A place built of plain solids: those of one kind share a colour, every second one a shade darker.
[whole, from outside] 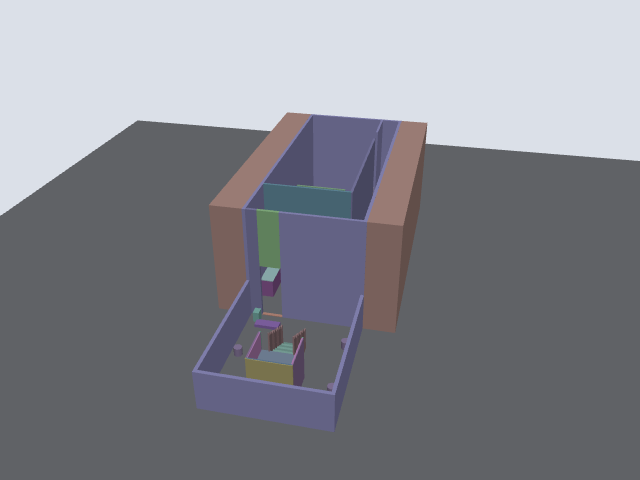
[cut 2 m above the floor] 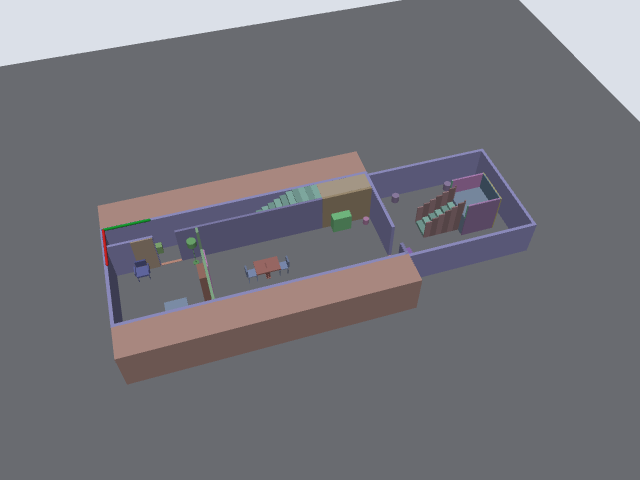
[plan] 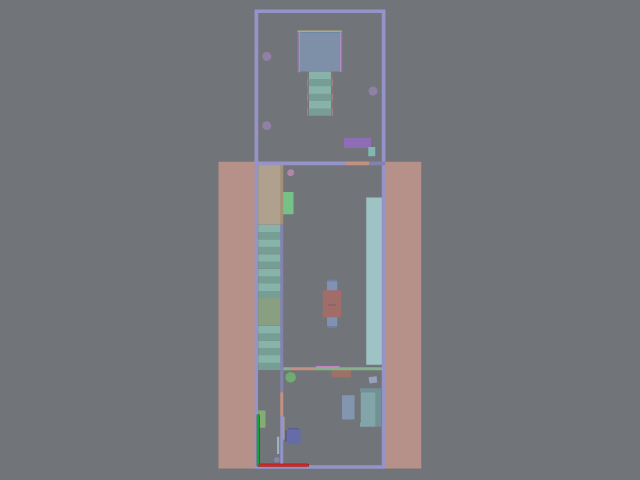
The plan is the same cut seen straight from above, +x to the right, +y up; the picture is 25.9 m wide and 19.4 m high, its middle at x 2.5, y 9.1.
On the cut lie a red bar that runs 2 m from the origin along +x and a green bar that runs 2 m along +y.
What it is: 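A terraced town house, two up and two down, 5.0 m between the party walls, 12.1 m deep; a hall 0.89 m wide; a stair of 17 risers of 162 mm on goings of 298 mm, 0.89 m wide, straight between the party wall and the hall's partition, arriving straight on the upper floor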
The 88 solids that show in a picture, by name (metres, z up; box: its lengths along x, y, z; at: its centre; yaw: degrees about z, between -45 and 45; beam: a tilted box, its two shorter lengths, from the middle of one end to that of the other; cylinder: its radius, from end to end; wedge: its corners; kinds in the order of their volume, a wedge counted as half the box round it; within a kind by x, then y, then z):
{
 "neighbour_1": {"box": [1.46, 12.4, 5.41], "at": [-0.87, 6.06, 2.65]},
 "neighbour_2": {"box": [1.46, 12.4, 5.41], "at": [5.86, 6.06, 2.65]},
 "wall_1": {"box": [0.15, 12.42, 5.41], "at": [-0.07, 6.06, 2.65]},
 "wall_2": {"box": [0.15, 6.3, 1.85], "at": [-0.07, 15.27, 0.88]},
 "wall_3": {"box": [0.12, 2.0, 5.41], "at": [0.95, 1.0, 2.65]},
 "wall_4": {"box": [0.12, 6.77, 5.41], "at": [0.95, 6.34, 2.65]},
 "wall_5": {"box": [3.69, 0.15, 5.41], "at": [1.7, 12.2, 2.65]},
 "wall_6": {"box": [5.29, 0.15, 5.41], "at": [2.5, -0.07, 2.65]},
 "wall_7": {"box": [5.29, 0.15, 1.85], "at": [2.5, 18.35, 0.88]},
 "wall_8": {"box": [0.66, 0.15, 5.41], "at": [4.81, 12.2, 2.65]},
 "wall_9": {"box": [0.15, 12.42, 5.41], "at": [5.07, 6.06, 2.65]},
 "wall_10": {"box": [0.15, 6.3, 1.85], "at": [5.07, 15.27, 0.88]},
 "tread_1": {"box": [0.89, 0.3, 0.21], "at": [0.45, 3.99, 0.06]},
 "tread_2": {"box": [0.89, 0.3, 0.37], "at": [0.45, 4.29, 0.14]},
 "tread_3": {"box": [0.89, 0.3, 0.54], "at": [0.45, 4.59, 0.22]},
 "tread_4": {"box": [0.89, 0.3, 0.7], "at": [0.45, 4.89, 0.3]},
 "tread_5": {"box": [0.89, 0.3, 0.86], "at": [0.45, 5.18, 0.38]},
 "tread_6": {"box": [0.89, 0.3, 1.02], "at": [0.45, 5.48, 0.46]},
 "tread_7": {"box": [0.89, 0.3, 1.18], "at": [0.45, 6.89, 0.54]},
 "tread_8": {"box": [0.89, 0.3, 1.35], "at": [0.45, 7.19, 0.62]},
 "tread_9": {"box": [0.89, 0.3, 1.51], "at": [0.45, 7.49, 0.7]},
 "tread_10": {"box": [0.89, 0.3, 1.67], "at": [0.45, 7.78, 0.79]},
 "tread_11": {"box": [0.89, 0.3, 1.83], "at": [0.45, 8.08, 0.87]},
 "tread_12": {"box": [0.89, 0.3, 2.0], "at": [0.45, 8.38, 0.95]},
 "tread_13": {"box": [0.89, 0.3, 2.16], "at": [0.45, 8.68, 1.03]},
 "tread_14": {"box": [0.89, 0.3, 2.32], "at": [0.45, 8.98, 1.11]},
 "tread_15": {"box": [0.89, 0.3, 2.48], "at": [0.45, 9.27, 1.19]},
 "tread_16": {"box": [0.89, 0.3, 2.64], "at": [0.45, 9.57, 1.27]},
 "tread_17": {"box": [0.89, 0.3, 0.21], "at": [2.5, 14.27, 0.06]},
 "tread_18": {"box": [0.89, 0.3, 0.37], "at": [2.5, 14.57, 0.14]},
 "tread_19": {"box": [0.89, 0.3, 0.54], "at": [2.5, 14.86, 0.22]},
 "tread_20": {"box": [0.89, 0.3, 0.7], "at": [2.5, 15.16, 0.3]},
 "tread_21": {"box": [0.89, 0.3, 0.86], "at": [2.5, 15.46, 0.38]},
 "tread_22": {"box": [0.89, 0.3, 1.02], "at": [2.5, 15.76, 0.46]},
 "under_landing_1": {"box": [0.89, 2.4, 2.71], "at": [0.45, 10.92, 1.3]},
 "kitchen_run_units_1": {"box": [0.6, 6.76, 0.91], "at": [4.69, 7.44, 0.41]},
 "plat_1": {"box": [1.69, 1.6, 1.18], "at": [2.5, 16.71, 0.54]},
 "bedroom_front_wall_1": {"box": [4.04, 0.12, 2.7], "at": [2.97, 9.66, 4.01]},
 "half_landing_1": {"box": [0.89, 1.11, 1.02], "at": [0.45, 6.19, 0.46]},
 "kitchen_wall_1": {"box": [0.3, 0.12, 2.71], "at": [1.16, 3.9, 1.3]},
 "kitchen_wall_2": {"box": [2.7, 0.12, 2.71], "at": [3.64, 3.9, 1.3]},
 "sofa_1": {"box": [0.65, 1.24, 0.37], "at": [4.47, 2.33, 0.24]},
 "sofa_2": {"box": [0.86, 0.16, 0.65], "at": [4.54, 1.63, 0.28]},
 "sofa_3": {"box": [0.86, 0.16, 0.65], "at": [4.54, 3.03, 0.28]},
 "sofa_4": {"box": [0.24, 1.56, 0.83], "at": [4.85, 2.33, 0.36]},
 "partition_low_beyond_1": {"box": [0.12, 2.4, 2.71], "at": [0.95, 10.92, 1.3]},
 "shelf_1": {"box": [0.8, 0.3, 1.95], "at": [3.36, 3.69, 0.93]},
 "guard_ground_1": {"box": [0.06, 1.6, 2.08], "at": [1.62, 16.71, 0.99]},
 "guard_ground_2": {"box": [0.06, 1.6, 2.08], "at": [3.37, 16.71, 0.99]},
 "back_wall_over_door_1": {"box": [0.96, 0.15, 2.74], "at": [4.01, 12.2, 3.99]},
 "dresser_1": {"box": [0.42, 0.9, 0.92], "at": [1.22, 10.59, 0.41]},
 "piece_1": {"box": [0.06, 0.3, 1.11], "at": [2.0, 14.27, 0.51]},
 "piece_2": {"box": [0.06, 0.3, 1.27], "at": [2.0, 14.57, 0.59]},
 "piece_3": {"box": [0.06, 0.3, 1.44], "at": [2.0, 14.86, 0.67]},
 "piece_4": {"box": [0.06, 0.3, 1.6], "at": [2.0, 15.16, 0.75]},
 "piece_5": {"box": [0.06, 0.3, 1.76], "at": [2.0, 15.46, 0.83]},
 "piece_6": {"box": [0.06, 0.3, 1.92], "at": [2.0, 15.76, 0.91]},
 "piece_7": {"box": [0.06, 0.3, 1.11], "at": [2.99, 14.27, 0.51]},
 "piece_8": {"box": [0.06, 0.3, 1.27], "at": [2.99, 14.57, 0.59]},
 "piece_9": {"box": [0.06, 0.3, 1.44], "at": [2.99, 14.86, 0.67]},
 "piece_10": {"box": [0.06, 0.3, 1.6], "at": [2.99, 15.16, 0.75]},
 "piece_11": {"box": [0.06, 0.3, 1.76], "at": [2.99, 15.46, 0.83]},
 "piece_12": {"box": [0.06, 0.3, 1.92], "at": [2.99, 15.76, 0.91]},
 "guard_far_ground_1": {"box": [1.81, 0.06, 2.08], "at": [2.5, 17.54, 0.99]},
 "guard_whole_1": {"box": [0.06, 1.6, 0.9], "at": [1.65, 16.71, 1.58]},
 "guard_whole_2": {"box": [0.06, 1.6, 0.9], "at": [3.34, 16.71, 1.58]},
 "kitchen_run_worktop_1": {"box": [0.62, 6.76, 0.04], "at": [4.68, 7.44, 0.88]},
 "plant_pot_1": {"cylinder": 0.18, "from": [0.35, 13.72, 0.0], "to": [0.35, 13.72, 0.38]},
 "plant_pot_2": {"cylinder": 0.18, "from": [0.35, 16.52, 0.0], "to": [0.35, 16.52, 0.38]},
 "plant_pot_3": {"cylinder": 0.18, "from": [4.64, 15.12, 0.0], "to": [4.64, 15.12, 0.38]},
 "shoe_rack_1": {"box": [0.3, 0.7, 0.5], "at": [0.15, 1.86, 0.2]},
 "door_leaf_kitchen_1": {"box": [0.96, 0.05, 2.07], "at": [2.81, 3.98, 0.98]},
 "door_leaf_front_room_1": {"box": [0.05, 0.94, 2.07], "at": [1.04, 1.49, 0.98]},
 "guard_far_whole_1": {"box": [1.69, 0.06, 0.9], "at": [2.5, 17.51, 1.58]},
 "yard_step_1": {"box": [1.09, 0.41, 0.2], "at": [4.01, 13.02, 0.05]},
 "meeting_table_1": {"box": [0.75, 1.1, 0.07], "at": [2.99, 6.52, 0.7]},
 "bin_recycle_1": {"box": [0.28, 0.38, 0.55], "at": [4.59, 12.67, 0.23]},
 "armchair_shell_1": {"box": [0.09, 0.48, 0.35], "at": [1.13, 1.17, 0.62]},
 "armchair_shell_2": {"box": [0.54, 0.55, 0.1], "at": [1.45, 1.17, 0.4]},
 "floor_lamp_1": {"cylinder": 0.21, "from": [1.31, 3.55, 1.25], "to": [1.31, 3.55, 1.55]},
 "coffee_table_1": {"box": [0.5, 0.98, 0.07], "at": [3.64, 2.33, 0.36]},
 "threshold_1": {"box": [0.13, 0.95, 0.07], "at": [0.95, 2.48, -0.01]},
 "threshold_2": {"box": [0.97, 0.13, 0.07], "at": [1.8, 3.9, -0.01]},
 "threshold_3": {"box": [0.94, 0.16, 0.08], "at": [4.01, 12.2, -0.01]},
 "box_cardboard_1": {"box": [0.32, 0.26, 0.32], "at": [4.64, 3.45, 0.11], "yaw": 8.2},
 "bin_waste_1": {"cylinder": 0.14, "from": [1.31, 11.82, 0.0], "to": [1.31, 11.82, 0.31]},
 "side_chair_1": {"box": [0.42, 0.42, 0.04], "at": [2.99, 5.82, 0.43]},
 "side_chair_2": {"box": [0.42, 0.42, 0.04], "at": [2.99, 7.22, 0.43]}
}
